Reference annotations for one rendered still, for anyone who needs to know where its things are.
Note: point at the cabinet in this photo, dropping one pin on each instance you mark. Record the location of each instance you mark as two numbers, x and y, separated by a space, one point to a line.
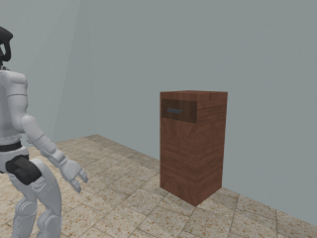
191 156

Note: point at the robot right forearm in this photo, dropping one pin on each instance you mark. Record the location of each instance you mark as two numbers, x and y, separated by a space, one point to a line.
36 136

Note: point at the handle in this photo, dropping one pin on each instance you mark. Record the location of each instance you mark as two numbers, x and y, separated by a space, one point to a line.
173 110

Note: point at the robot right hand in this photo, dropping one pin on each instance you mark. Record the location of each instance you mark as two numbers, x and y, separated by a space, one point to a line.
69 172

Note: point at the right robot upper arm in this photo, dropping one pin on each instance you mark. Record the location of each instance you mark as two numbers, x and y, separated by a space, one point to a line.
16 85

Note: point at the left robot shin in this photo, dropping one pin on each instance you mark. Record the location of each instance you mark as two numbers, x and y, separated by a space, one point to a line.
23 226

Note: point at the robot head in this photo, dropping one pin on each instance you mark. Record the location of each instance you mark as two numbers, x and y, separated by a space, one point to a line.
5 37

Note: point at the drawer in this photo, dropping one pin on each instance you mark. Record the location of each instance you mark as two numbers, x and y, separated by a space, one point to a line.
188 108

